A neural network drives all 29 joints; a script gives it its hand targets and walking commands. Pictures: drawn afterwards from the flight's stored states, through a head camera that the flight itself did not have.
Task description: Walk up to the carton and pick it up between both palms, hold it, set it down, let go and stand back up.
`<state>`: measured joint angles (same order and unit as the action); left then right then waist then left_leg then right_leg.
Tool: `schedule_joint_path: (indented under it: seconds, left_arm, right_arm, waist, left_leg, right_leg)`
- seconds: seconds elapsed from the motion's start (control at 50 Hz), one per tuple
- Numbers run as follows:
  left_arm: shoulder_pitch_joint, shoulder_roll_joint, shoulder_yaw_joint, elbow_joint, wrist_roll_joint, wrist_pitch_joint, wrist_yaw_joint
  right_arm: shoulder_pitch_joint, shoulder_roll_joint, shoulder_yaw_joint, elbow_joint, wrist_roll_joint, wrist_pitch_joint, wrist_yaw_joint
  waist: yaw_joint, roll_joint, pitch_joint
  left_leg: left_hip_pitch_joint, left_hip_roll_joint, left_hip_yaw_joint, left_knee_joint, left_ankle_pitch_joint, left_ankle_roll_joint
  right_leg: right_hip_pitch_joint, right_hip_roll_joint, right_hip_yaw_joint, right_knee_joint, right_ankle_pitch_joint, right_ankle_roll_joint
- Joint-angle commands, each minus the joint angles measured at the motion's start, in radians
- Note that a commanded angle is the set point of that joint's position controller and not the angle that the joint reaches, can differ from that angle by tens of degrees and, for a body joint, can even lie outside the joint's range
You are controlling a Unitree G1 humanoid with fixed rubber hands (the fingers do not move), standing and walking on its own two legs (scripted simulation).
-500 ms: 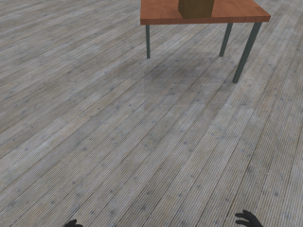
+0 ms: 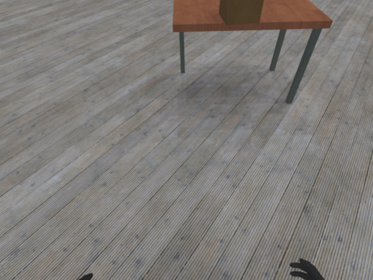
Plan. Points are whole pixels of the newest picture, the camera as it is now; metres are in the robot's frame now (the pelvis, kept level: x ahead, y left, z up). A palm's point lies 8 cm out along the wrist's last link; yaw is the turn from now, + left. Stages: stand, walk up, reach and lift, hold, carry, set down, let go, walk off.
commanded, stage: stand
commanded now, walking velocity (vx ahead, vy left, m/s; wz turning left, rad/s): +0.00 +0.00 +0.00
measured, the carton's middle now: out of the picture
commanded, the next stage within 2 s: walk up in 1.18 s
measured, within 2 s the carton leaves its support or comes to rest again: neither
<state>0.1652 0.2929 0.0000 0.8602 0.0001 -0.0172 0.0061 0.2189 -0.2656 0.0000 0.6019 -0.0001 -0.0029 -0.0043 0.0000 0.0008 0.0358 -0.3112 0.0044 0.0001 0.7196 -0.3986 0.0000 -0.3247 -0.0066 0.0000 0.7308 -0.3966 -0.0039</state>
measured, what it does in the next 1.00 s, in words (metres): stands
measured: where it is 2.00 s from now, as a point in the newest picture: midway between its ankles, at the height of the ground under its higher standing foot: outside the picture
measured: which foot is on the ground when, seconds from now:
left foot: down 0.00-1.00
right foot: down 0.00-1.00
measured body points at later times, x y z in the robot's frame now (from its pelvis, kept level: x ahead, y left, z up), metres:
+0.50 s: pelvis -0.02 +0.00 +0.00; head -0.01 +0.00 +0.45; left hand +0.10 +0.27 -0.12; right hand +0.13 -0.25 -0.09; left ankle -0.01 +0.12 -0.72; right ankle +0.00 -0.12 -0.72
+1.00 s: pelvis -0.04 +0.00 +0.00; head -0.04 +0.00 +0.45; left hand +0.06 +0.28 -0.13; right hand +0.10 -0.26 -0.10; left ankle -0.01 +0.12 -0.72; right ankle +0.00 -0.12 -0.72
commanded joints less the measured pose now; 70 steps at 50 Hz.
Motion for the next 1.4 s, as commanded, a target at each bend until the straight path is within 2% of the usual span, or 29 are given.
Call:
schedule_joint_path:
  seconds: [0.0,0.06,0.12,0.14,0.16,0.18,0.26,0.32,0.4,0.42,0.46,0.54,0.64,0.68,0.74,0.8,0.84,0.88,0.98,1.0,1.04,1.08,1.12,1.2,1.22,1.32,1.34,1.36,1.38]
  left_arm:
    - [-0.062,0.252,0.080,-0.078,0.008,-0.043,-0.002]
    - [-0.066,0.241,0.078,-0.076,0.014,-0.056,0.000]
    - [-0.072,0.234,0.073,-0.063,0.010,-0.044,-0.006]
    - [-0.066,0.256,0.083,-0.063,0.012,-0.037,0.000]
    - [-0.088,0.262,0.082,-0.058,0.019,-0.037,0.000]
    - [-0.071,0.254,0.080,-0.056,0.013,-0.043,0.001]
    - [-0.082,0.223,0.073,-0.048,0.006,-0.038,-0.002]
    - [-0.081,0.246,0.080,-0.035,0.015,-0.038,0.000]
    - [-0.077,0.241,0.075,-0.037,0.017,-0.043,0.000]
    - [-0.072,0.245,0.070,-0.034,0.011,-0.040,-0.007]
    - [-0.067,0.259,0.078,-0.019,0.009,-0.046,-0.003]
    - [-0.088,0.240,0.067,-0.002,0.015,-0.037,-0.007]
    - [-0.082,0.235,0.071,0.006,0.022,-0.043,-0.005]
    - [-0.094,0.241,0.073,0.017,0.022,-0.038,-0.007]
    - [-0.109,0.250,0.068,0.015,0.022,-0.037,-0.009]
    - [-0.088,0.258,0.069,0.031,0.015,-0.036,-0.010]
    - [-0.095,0.245,0.068,0.026,0.012,-0.043,-0.010]
    - [-0.104,0.265,0.070,0.039,0.015,-0.041,-0.013]
    - [-0.092,0.235,0.055,0.053,0.011,-0.038,-0.011]
    - [-0.101,0.252,0.065,0.044,0.013,-0.037,-0.008]
    - [-0.093,0.249,0.065,0.064,0.013,-0.038,-0.007]
    - [-0.113,0.264,0.069,0.065,0.014,-0.029,-0.006]
    - [-0.096,0.245,0.062,0.070,0.010,-0.030,-0.007]
    - [-0.100,0.248,0.063,0.088,0.010,-0.027,-0.010]
    - [-0.092,0.233,0.056,0.070,0.002,-0.026,-0.012]
    - [-0.099,0.231,0.053,0.086,0.008,-0.028,-0.013]
    - [-0.092,0.237,0.058,0.079,0.004,-0.032,-0.015]
    - [-0.060,0.345,0.112,-0.015,0.032,-0.040,-0.057]
    - [-0.104,0.333,0.121,-0.025,0.043,-0.033,-0.065]
  right_arm:
    - [-0.019,-0.279,-0.090,0.038,-0.023,-0.062,-0.017]
    - [-0.042,-0.286,-0.105,0.047,-0.026,-0.063,-0.020]
    - [-0.059,-0.247,-0.092,0.039,-0.018,-0.065,-0.016]
    - [-0.047,-0.273,-0.101,0.042,-0.019,-0.062,-0.017]
    - [-0.053,-0.242,-0.084,0.041,-0.022,-0.056,-0.020]
    - [-0.036,-0.264,-0.092,0.051,-0.027,-0.061,-0.023]
    - [-0.022,-0.282,-0.094,0.057,-0.020,-0.070,-0.023]
    - [-0.048,-0.248,-0.085,0.051,-0.028,-0.063,-0.018]
    - [-0.041,-0.244,-0.081,0.070,-0.021,-0.060,-0.018]
    - [-0.014,-0.251,-0.081,0.068,-0.023,-0.060,-0.016]
    - [-0.039,-0.252,-0.086,0.069,-0.016,-0.055,-0.016]
    - [-0.025,-0.252,-0.088,0.086,-0.027,-0.062,-0.018]
    - [-0.061,-0.274,-0.096,0.080,-0.027,-0.069,-0.014]
    - [-0.062,-0.257,-0.089,0.089,-0.029,-0.063,-0.014]
    - [-0.071,-0.248,-0.078,0.100,-0.023,-0.060,-0.013]
    - [-0.038,-0.275,-0.082,0.122,-0.031,-0.064,-0.013]
    - [-0.080,-0.270,-0.084,0.114,-0.029,-0.065,-0.008]
    - [-0.069,-0.258,-0.082,0.117,-0.020,-0.063,-0.004]
    - [-0.087,-0.262,-0.079,0.135,-0.026,-0.061,-0.014]
    - [-0.071,-0.287,-0.086,0.132,-0.028,-0.062,-0.015]
    - [-0.061,-0.270,-0.076,0.154,-0.025,-0.061,-0.011]
    - [-0.075,-0.268,-0.074,0.160,-0.028,-0.057,-0.013]
    - [-0.091,-0.289,-0.082,0.147,-0.021,-0.057,-0.017]
    - [-0.068,-0.264,-0.072,0.169,-0.027,-0.070,-0.014]
    - [-0.105,-0.287,-0.078,0.161,-0.027,-0.067,-0.013]
    - [-0.079,-0.282,-0.074,0.173,-0.024,-0.061,-0.018]
    - [-0.087,-0.300,-0.086,0.179,-0.020,-0.061,-0.014]
    - [0.025,-0.422,-0.153,0.142,-0.048,-0.089,0.013]
    - [0.088,-0.472,-0.183,0.172,-0.056,-0.093,0.019]
  waist:
    - [-0.003,0.049,-0.123]
    - [0.003,0.066,-0.119]
    - [0.001,0.023,-0.110]
    - [0.002,0.057,-0.116]
    - [-0.013,0.043,-0.103]
    - [-0.011,0.070,-0.096]
    - [0.016,0.042,-0.117]
    - [-0.005,0.073,-0.068]
    - [0.002,0.052,-0.079]
    - [-0.002,0.008,-0.080]
    - [-0.001,0.052,-0.087]
    - [-0.008,0.012,-0.029]
    - [0.007,0.078,-0.027]
    - [0.002,0.016,-0.047]
    - [0.006,0.074,0.025]
    - [-0.004,0.033,0.010]
    - [0.007,0.079,0.046]
    - [-0.018,0.025,-0.007]
    - [0.010,0.053,0.011]
    - [0.004,0.095,-0.002]
    - [0.005,0.044,-0.008]
    - [-0.007,0.045,-0.009]
    - [0.010,0.101,-0.018]
    - [0.011,0.076,0.047]
    - [0.021,0.112,0.015]
    - [-0.003,0.042,-0.014]
    - [0.015,0.059,-0.028]
    - [-0.014,0.116,-0.102]
    - [-0.068,0.235,0.005]
  left_leg:
    - [0.083,0.102,-0.086,-0.127,0.366,0.077]
    - [0.083,0.103,-0.090,-0.123,0.392,0.076]
    - [0.093,0.112,-0.096,-0.116,0.398,0.077]
    - [0.073,0.107,-0.079,-0.113,0.391,0.076]
    - [0.073,0.094,-0.075,-0.134,0.395,0.064]
    - [0.065,0.106,-0.090,-0.133,0.388,0.073]
    - [0.077,0.098,-0.095,-0.142,0.378,0.075]
    - [0.045,0.108,-0.100,-0.165,0.317,0.078]
    - [0.060,0.098,-0.092,-0.161,0.320,0.072]
    - [0.061,0.108,-0.100,-0.156,0.333,0.077]
    - [0.062,0.093,-0.082,-0.157,0.313,0.069]
    - [0.049,0.102,-0.114,-0.177,0.247,0.079]
    - [-0.003,0.120,-0.147,-0.235,0.203,0.085]
    - [0.013,0.113,-0.129,-0.221,0.187,0.075]
    - [0.013,0.094,-0.123,-0.248,0.106,0.064]
    - [0.014,0.105,-0.134,-0.265,0.064,0.067]
    - [-0.021,0.091,-0.133,-0.254,0.058,0.065]
    - [0.057,0.083,-0.111,-0.238,0.072,0.055]
    - [0.012,0.120,-0.167,-0.266,0.152,0.075]
    - [0.013,0.108,-0.138,-0.268,0.141,0.064]
    - [0.033,0.103,-0.144,-0.262,0.160,0.062]
    - [0.040,0.118,-0.151,-0.259,0.160,0.068]
    - [0.020,0.126,-0.156,-0.291,0.177,0.067]
    - [-0.027,0.130,-0.183,-0.310,0.121,0.071]
    - [0.006,0.121,-0.154,-0.299,0.131,0.070]
    - [0.042,0.122,-0.152,-0.294,0.131,0.057]
    - [0.020,0.121,-0.155,-0.294,0.130,0.060]
    - [0.129,0.141,-0.264,-0.333,-0.409,0.142]
    - [0.225,0.278,-0.510,-0.486,-0.720,0.216]
  right_leg:
    - [0.074,-0.094,0.096,-0.138,0.360,-0.088]
    - [0.074,-0.093,0.088,-0.142,0.383,-0.077]
    - [0.057,-0.092,0.095,-0.139,0.376,-0.087]
    - [0.079,-0.096,0.096,-0.142,0.401,-0.094]
    - [0.072,-0.087,0.097,-0.133,0.389,-0.084]
    - [0.073,-0.083,0.085,-0.136,0.370,-0.076]
    - [0.077,-0.087,0.088,-0.136,0.338,-0.085]
    - [0.065,-0.077,0.096,-0.154,0.318,-0.078]
    - [0.069,-0.090,0.121,-0.169,0.318,-0.078]
    - [0.060,-0.082,0.104,-0.160,0.325,-0.075]
    - [0.070,-0.104,0.119,-0.181,0.316,-0.076]
    - [0.027,-0.087,0.126,-0.204,0.228,-0.076]
    - [0.070,-0.079,0.104,-0.213,0.233,-0.068]
    - [0.070,-0.091,0.133,-0.216,0.179,-0.072]
    - [0.002,-0.094,0.152,-0.252,0.089,-0.077]
    - [0.020,-0.085,0.134,-0.257,0.113,-0.059]
    - [-0.006,-0.086,0.155,-0.266,0.085,-0.071]
    - [-0.027,-0.098,0.164,-0.283,0.058,-0.069]
    - [0.024,-0.079,0.120,-0.242,0.140,-0.072]
    - [0.042,-0.092,0.133,-0.257,0.155,-0.067]
    - [0.047,-0.088,0.128,-0.244,0.167,-0.070]
    - [0.044,-0.089,0.135,-0.256,0.171,-0.069]
    - [0.071,-0.084,0.119,-0.245,0.193,-0.060]
    - [0.072,-0.082,0.122,-0.240,0.156,-0.067]
    - [0.047,-0.083,0.124,-0.246,0.192,-0.067]
    - [0.058,-0.085,0.116,-0.262,0.193,-0.063]
    - [0.077,-0.084,0.115,-0.246,0.175,-0.066]
    - [-0.092,-0.046,0.131,-0.094,-0.305,-0.097]
    - [-0.379,-0.015,0.030,0.152,-0.327,-0.073]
